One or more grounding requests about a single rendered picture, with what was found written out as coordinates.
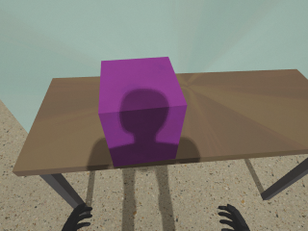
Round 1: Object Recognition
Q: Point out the carton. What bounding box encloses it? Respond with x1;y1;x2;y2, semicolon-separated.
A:
98;57;188;167

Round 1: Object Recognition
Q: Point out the right robot hand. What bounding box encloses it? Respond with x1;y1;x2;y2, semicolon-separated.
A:
218;204;250;231

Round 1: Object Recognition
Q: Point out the left robot hand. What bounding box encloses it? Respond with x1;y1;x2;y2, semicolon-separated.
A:
62;203;92;231

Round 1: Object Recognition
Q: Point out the table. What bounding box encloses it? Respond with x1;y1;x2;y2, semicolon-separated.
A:
13;69;308;216

